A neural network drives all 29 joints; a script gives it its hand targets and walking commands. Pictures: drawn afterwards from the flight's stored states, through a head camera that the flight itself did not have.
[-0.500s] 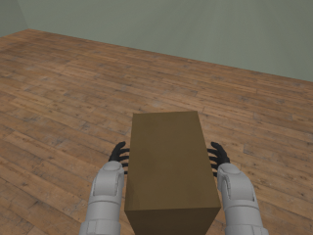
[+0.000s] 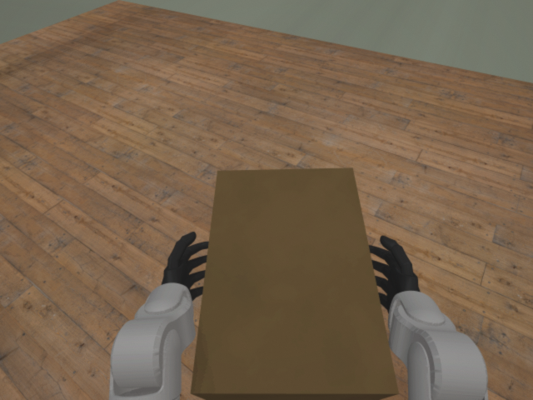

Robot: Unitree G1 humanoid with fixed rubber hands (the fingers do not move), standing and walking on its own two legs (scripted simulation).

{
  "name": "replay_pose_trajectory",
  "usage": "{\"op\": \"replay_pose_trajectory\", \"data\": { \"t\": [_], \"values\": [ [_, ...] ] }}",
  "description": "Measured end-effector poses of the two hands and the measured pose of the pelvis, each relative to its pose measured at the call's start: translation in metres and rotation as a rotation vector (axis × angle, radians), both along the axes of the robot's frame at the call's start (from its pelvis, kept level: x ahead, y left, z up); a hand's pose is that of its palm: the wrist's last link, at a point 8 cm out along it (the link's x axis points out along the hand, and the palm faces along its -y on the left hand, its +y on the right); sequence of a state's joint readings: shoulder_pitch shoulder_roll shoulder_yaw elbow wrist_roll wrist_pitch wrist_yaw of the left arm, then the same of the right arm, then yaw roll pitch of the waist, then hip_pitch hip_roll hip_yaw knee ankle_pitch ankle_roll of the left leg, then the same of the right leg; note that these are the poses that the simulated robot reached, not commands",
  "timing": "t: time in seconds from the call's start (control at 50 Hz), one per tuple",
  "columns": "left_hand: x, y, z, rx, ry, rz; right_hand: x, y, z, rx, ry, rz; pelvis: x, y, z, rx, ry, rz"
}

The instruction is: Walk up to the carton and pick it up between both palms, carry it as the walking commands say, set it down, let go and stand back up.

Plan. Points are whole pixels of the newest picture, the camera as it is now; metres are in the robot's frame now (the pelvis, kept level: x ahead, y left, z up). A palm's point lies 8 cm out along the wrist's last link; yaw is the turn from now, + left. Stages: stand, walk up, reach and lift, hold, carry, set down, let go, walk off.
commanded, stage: carry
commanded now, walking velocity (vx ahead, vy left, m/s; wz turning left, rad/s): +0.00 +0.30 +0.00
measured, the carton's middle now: (286, 295) +0.28 +0.01 +0.01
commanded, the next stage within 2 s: none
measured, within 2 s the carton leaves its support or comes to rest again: neither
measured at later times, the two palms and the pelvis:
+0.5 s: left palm (36, 348) +0.17 +0.30 +0.09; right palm (277, 347) +0.18 +0.02 +0.09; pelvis -0.06 +0.15 +0.01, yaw +2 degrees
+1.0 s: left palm out of the picture +0.10 +0.47 +0.09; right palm (113, 398) +0.12 +0.19 +0.10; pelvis -0.12 +0.31 +0.01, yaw +3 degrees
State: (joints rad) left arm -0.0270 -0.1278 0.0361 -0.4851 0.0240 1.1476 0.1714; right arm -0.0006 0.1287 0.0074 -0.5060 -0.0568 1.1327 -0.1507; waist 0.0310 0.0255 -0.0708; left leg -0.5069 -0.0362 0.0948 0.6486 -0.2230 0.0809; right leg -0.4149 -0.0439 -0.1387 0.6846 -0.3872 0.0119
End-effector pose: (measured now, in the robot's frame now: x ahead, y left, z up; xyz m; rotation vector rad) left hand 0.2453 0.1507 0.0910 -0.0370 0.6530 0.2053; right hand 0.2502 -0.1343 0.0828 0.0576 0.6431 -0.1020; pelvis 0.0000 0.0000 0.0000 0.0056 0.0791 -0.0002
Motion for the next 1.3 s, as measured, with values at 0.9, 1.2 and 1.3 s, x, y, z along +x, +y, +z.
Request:
{"op": "replay_pose_trajectory", "data": {
  "t": [0.9,1.2,1.3],
  "values": [
    [-0.123,0.287,0.002,-0.042,0.0,0.021,-0.114,0.287,0.018,-0.035,0.001,0.015,-0.107,0.281,0.006,0.036,-0.024,0.058],
    [-0.16,0.355,0.009,0.023,0.024,-0.009,-0.16,0.355,0.006,0.027,0.024,-0.012,-0.144,0.359,0.008,0.012,-0.032,0.043],
    [-0.174,0.384,0.013,0.019,0.054,-0.007,-0.172,0.384,0.013,0.024,0.053,-0.011,-0.156,0.388,0.019,0.03,-0.037,0.044]
  ]
}}
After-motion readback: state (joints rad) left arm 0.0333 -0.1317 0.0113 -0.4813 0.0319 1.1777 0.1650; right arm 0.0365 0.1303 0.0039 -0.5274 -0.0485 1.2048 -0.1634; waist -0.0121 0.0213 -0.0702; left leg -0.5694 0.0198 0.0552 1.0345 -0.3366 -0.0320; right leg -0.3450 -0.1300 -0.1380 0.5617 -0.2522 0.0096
